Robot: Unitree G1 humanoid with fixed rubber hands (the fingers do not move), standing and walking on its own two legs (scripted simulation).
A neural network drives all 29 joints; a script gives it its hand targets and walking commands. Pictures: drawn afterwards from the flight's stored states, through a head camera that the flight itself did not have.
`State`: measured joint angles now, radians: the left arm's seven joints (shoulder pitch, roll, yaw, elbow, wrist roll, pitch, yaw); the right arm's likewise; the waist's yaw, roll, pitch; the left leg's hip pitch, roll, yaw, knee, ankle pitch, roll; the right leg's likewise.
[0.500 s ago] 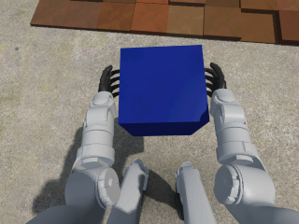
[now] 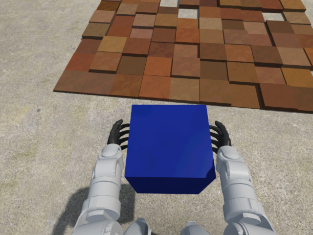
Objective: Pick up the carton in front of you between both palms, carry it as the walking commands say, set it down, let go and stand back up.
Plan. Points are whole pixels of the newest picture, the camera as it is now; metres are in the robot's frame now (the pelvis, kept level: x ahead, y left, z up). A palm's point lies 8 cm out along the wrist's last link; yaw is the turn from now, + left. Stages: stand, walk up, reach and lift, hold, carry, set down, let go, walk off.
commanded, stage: reach and lift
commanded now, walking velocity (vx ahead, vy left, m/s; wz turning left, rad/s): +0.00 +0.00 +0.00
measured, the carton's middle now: (168, 153) +0.36 +0.00 -0.10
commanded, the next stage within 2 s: hold in 1.34 s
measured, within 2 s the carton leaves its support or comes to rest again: neither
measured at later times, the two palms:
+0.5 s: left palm (105, 143) +0.30 +0.15 +0.07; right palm (240, 148) +0.30 -0.15 +0.07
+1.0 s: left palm (104, 138) +0.31 +0.15 +0.09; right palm (241, 143) +0.31 -0.15 +0.09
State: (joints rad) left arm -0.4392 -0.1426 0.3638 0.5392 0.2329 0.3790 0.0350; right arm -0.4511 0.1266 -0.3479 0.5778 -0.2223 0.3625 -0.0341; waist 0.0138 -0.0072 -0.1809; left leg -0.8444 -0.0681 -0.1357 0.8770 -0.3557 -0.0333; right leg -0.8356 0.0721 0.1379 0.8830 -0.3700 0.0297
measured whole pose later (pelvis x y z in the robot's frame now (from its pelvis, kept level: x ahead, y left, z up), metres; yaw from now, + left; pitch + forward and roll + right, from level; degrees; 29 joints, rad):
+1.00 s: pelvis +0.02 +0.00 +0.06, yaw +0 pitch -4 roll +0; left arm -0.29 -0.16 0.26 0.34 0.29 0.66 0.00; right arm -0.28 0.16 -0.26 0.35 -0.29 0.65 0.00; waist 0.00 0.00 -0.01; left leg -0.13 -0.04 -0.14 0.40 -0.21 -0.02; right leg -0.12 0.04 0.14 0.40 -0.22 0.02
